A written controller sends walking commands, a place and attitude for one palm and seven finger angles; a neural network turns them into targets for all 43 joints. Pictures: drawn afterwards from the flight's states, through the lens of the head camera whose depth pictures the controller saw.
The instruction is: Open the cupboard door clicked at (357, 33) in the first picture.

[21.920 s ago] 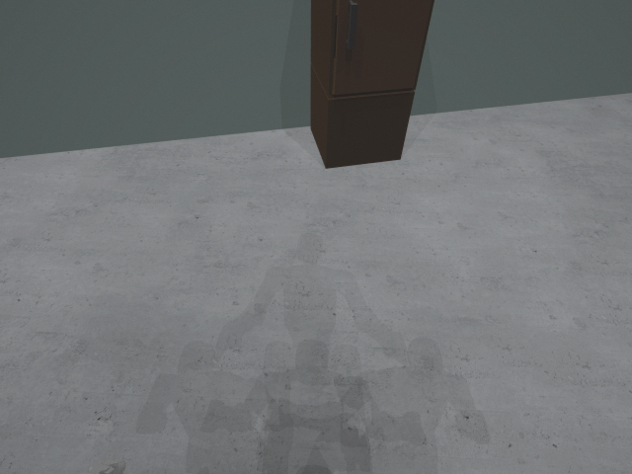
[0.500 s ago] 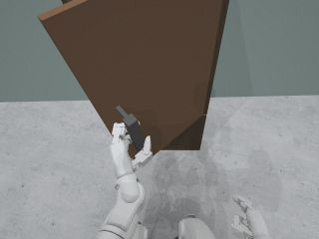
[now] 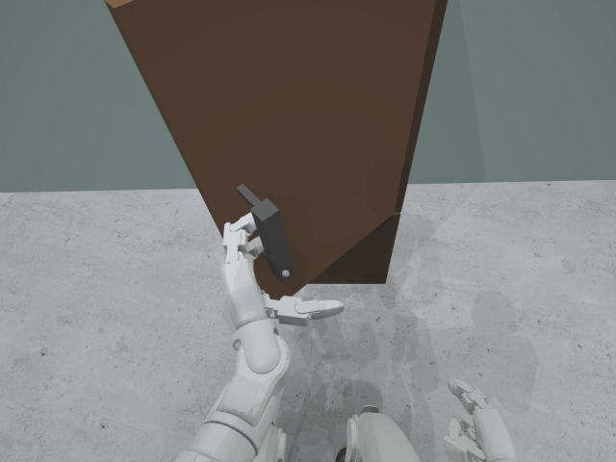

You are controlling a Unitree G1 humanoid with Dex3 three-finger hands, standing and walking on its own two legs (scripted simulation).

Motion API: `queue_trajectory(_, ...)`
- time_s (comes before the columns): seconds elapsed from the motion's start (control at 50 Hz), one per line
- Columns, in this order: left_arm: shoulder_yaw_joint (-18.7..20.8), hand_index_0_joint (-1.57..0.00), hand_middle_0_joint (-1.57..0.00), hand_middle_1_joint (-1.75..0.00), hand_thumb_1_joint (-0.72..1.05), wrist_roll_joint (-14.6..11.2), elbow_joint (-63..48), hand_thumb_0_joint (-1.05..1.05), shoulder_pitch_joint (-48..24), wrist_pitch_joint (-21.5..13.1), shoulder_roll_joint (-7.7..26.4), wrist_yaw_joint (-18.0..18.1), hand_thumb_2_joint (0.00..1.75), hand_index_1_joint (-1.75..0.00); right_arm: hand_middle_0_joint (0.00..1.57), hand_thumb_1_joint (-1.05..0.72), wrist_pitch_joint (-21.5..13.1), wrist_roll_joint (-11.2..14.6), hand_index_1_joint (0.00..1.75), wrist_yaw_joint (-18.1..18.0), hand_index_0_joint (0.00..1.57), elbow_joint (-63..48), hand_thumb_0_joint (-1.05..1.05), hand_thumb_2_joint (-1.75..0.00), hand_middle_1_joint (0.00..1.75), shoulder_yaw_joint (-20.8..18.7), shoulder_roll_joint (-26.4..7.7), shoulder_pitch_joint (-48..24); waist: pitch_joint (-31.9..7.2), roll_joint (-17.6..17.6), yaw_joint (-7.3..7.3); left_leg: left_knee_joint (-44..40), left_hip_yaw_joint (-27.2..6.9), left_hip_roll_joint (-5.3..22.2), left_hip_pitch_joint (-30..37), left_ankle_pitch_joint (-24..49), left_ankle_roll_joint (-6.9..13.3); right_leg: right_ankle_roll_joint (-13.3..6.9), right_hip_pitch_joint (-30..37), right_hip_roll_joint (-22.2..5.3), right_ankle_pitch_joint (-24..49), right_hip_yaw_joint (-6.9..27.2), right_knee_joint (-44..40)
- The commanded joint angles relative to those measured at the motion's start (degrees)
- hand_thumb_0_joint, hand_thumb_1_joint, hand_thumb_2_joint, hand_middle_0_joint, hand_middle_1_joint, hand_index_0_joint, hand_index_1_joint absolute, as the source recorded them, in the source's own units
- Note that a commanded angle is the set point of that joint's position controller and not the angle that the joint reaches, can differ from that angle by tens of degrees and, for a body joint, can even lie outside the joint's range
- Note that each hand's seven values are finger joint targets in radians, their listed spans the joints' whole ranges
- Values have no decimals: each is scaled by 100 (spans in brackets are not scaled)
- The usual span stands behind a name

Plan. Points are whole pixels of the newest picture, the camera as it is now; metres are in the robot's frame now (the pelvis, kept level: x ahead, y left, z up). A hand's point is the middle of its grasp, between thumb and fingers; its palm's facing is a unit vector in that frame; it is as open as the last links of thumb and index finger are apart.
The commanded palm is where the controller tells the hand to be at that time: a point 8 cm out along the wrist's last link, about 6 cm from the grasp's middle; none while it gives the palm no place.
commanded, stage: open thumb and fingers to let go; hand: left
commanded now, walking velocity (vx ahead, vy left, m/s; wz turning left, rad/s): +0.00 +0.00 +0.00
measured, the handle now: (265, 235) +0.40 +0.06 +0.05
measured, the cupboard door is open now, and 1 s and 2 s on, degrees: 43 44 44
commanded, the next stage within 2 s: slide the hand sideways off the handle in 0.10 s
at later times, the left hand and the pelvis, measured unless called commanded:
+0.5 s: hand (288, 301) +0.31 +0.03 +0.04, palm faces -0.18 -0.98 +0.01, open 16.5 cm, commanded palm +0.29 +0.07 +0.03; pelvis +0.01 +0.06 -0.01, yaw -2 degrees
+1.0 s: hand (253, 330) +0.28 +0.07 +0.04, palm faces -0.12 -0.99 +0.00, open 16.3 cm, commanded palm +0.25 +0.12 +0.03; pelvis +0.02 +0.07 +0.00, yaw -3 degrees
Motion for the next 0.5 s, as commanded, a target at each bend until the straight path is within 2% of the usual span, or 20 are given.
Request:
queue_trajectory(0.0, -108, -18, -18, -45, -50, 145, -1167, 0, -1247, -337, -810, 74, 30, -45, 20, -90, -304, -17, 30, -15, 20, -833, 0, -90, 30, -130, -306, -220, -1931, -1017, -108, -318, 283, -84, -138, 259, 208, 786, 2428, -552, 423, 1535, -1887)
queue_trajectory(0.02, -73, -17, -17, -40, -50, 133, -1101, 0, -1143, -317, -809, 88, 30, -40, 20, -90, -295, -14, 30, -9, 20, -829, 0, -90, 30, -122, -297, -202, -1881, -1117, -94, -346, 280, -89, -133, 271, 204, 782, 2462, -545, 480, 1496, -1898)
queue_trajectory(0.06, -142, -15, -15, -30, -50, 175, -1077, 0, -1159, -270, -892, 122, 30, -30, 20, -90, -281, 5, 30, -1, 20, -871, 0, -90, 30, -103, -297, -288, -1811, -845, -50, -393, 294, -91, -16, 299, 210, 698, 2281, -473, 308, 1345, -1838)
queue_trajectory(0.08, -184, -15, -15, -30, -50, 176, -1049, 0, -1303, -268, -953, 162, 30, -30, 20, -90, -285, -9, 30, 10, 20, -834, 0, -90, 30, -92, -290, -255, -1765, -901, -111, -413, 283, -72, 77, 314, 225, 691, 2155, -435, 290, 1245, -1801)
queue_trajectory(0.14, -264, -15, -15, -30, -50, 160, -942, 0, -1400, -219, -1126, 240, 30, -30, 20, -90, -301, -29, 30, 54, 20, -822, 0, -90, 30, -80, -278, -316, -1744, -914, -91, -476, 290, -65, 229, 323, 236, 647, 1956, -337, 105, 1047, -1734)
queue_trajectory(0.18, -251, -15, -15, -30, -50, 162, -885, 0, -1481, -184, -1167, 290, 30, -30, 20, -90, -298, -36, 30, 78, 20, -813, 0, -90, 30, -75, -289, -354, -1728, -735, -43, -544, 289, -51, 375, 411, 248, 580, 1802, -256, 104, 856, -1633)
queue_trajectory(0.2, -1836, -15, -15, -30, -50, 901, -1004, 0, -1249, -410, -745, -981, 30, -30, 20, -90, -213, 11, 30, 105, 20, -770, 0, -90, 30, -107, -518, 206, -1369, -1074, -620, -495, 326, -46, 446, 450, 380, 598, 1729, -250, 875, 869, -1449)
queue_trajectory(0.22, -1411, -15, -15, -30, -50, 610, -1349, 0, -1536, -718, -417, -1554, 30, -30, 20, -90, -226, 72, 30, 121, 20, -962, 0, -90, 30, -160, -490, 307, -1840, -918, -466, -431, 304, -89, 368, 616, 399, 583, 2090, -324, 1317, 924, -1291)
queue_trajectory(0.24, -1362, -15, -15, -30, -50, 489, -1567, 0, -1483, -934, -210, -2041, 30, -30, 20, -90, -223, 108, 30, 119, 20, -1040, 0, -90, 30, -184, -497, 278, -2138, -717, -366, -370, 325, -87, 425, 717, 393, 563, 2280, -335, 1556, 997, -1157)
queue_trajectory(0.26, -1388, -15, -15, -30, -50, 342, -1743, 0, -1553, -1080, -169, -2441, 30, -30, 20, -90, -228, 143, 30, 133, 20, -1141, 0, -90, 30, -182, -510, 319, -2188, -433, -396, -306, 324, -90, 520, 846, 414, 520, 2216, -322, 1732, 970, -1019)
queue_trajectory(0.28, -1345, -15, -15, -30, -50, 200, -1679, 0, -1451, -1163, -217, -2680, 30, -30, 20, -90, -225, 185, 30, 139, 20, -1171, 0, -90, 30, -192, -478, 371, -2156, -511, -360, -308, 302, -69, 584, 791, 402, 521, 2057, -307, 1541, 929, -1015)
queue_trajectory(0.3, -1320, -15, -15, -30, -50, 35, -1529, 0, -1270, -1165, -328, -2793, 30, -30, 20, -90, -212, 232, 30, 148, 20, -1232, 0, -90, 30, -181, -474, 371, -1883, -512, -358, -340, 289, -50, 612, 670, 396, 511, 1797, -270, 1207, 873, -1070)
queue_trajectory(0.32, -1340, -15, -15, -30, -50, -144, -1485, 0, -1295, -1139, -499, -2805, 30, -30, 20, -90, -202, 264, 30, 157, 20, -1305, 0, -90, 30, -146, -465, 366, -1667, -601, -365, -404, 258, -53, 610, 547, 403, 516, 1625, -231, 865, 810, -1128)
queue_trajectory(0.34, -1250, -15, -15, -30, -50, -272, -1532, 0, -1304, -1105, -499, -2749, 30, -30, 20, -90, -187, 293, 30, 154, 20, -1352, 0, -90, 30, -147, -487, 327, -1555, -600, -338, -449, 249, -40, 638, 457, 395, 513, 1477, -214, 569, 775, -1176)
queue_trajectory(0.36, -1216, -15, -15, -30, -50, -335, -1545, 0, -1202, -1051, -563, -2651, 30, -30, 20, -90, -168, 322, 30, 168, 20, -1410, 0, -90, 30, -142, -517, 315, -1515, -626, -280, -537, 196, -30, 706, 458, 392, 489, 1372, -168, 429, 667, -1132)
queue_trajectory(0.38, -1150, -15, -15, -30, -50, -375, -1465, 0, -1103, -982, -551, -2532, 30, -30, 20, -90, -130, 314, 30, 174, 20, -1427, 0, -90, 30, -147, -534, 316, -1466, -747, -290, -569, 191, -13, 702, 454, 393, 512, 1344, -158, 404, 615, -1128)
queue_trajectory(0.42, -924, -15, -15, -30, -50, -267, -1517, 0, -835, -892, -346, -2276, 30, -30, 20, -90, -41, 299, 30, 182, 20, -1487, 0, -90, 30, -166, -570, 331, -1658, -904, -152, -609, 186, -6, 680, 580, 380, 506, 1493, -141, 520, 594, -1032)
queue_trajectory(0.44, -937, -15, -15, -30, -50, -160, -1553, 0, -772, -858, -372, -2152, 30, -30, 20, -90, -7, 290, 30, 198, 20, -1512, 0, -90, 30, -169, -563, 323, -1686, -830, -147, -608, 188, 3, 713, 645, 378, 500, 1452, -126, 615, 557, -969)
queue_trajectory(0.46, -939, -15, -15, -30, -50, 1, -1630, 0, -675, -838, -316, -2043, 30, -30, 20, -90, 25, 285, 30, 218, 20, -1553, 0, -90, 30, -168, -582, 319, -1779, -642, -52, -623, 156, 6, 778, 815, 360, 456, 1426, -115, 750, 498, -828)
queue_trajectory(0.48, -1025, -15, -15, -30, -50, 87, -1663, 0, -594, -832, -409, -1945, 30, -30, 20, -90, 62, 276, 30, 246, 20, -1555, 0, -90, 30, -180, -555, 313, -1804, -624, -72, -606, 147, 30, 861, 918, 350, 452, 1364, -111, 865, 468, -780)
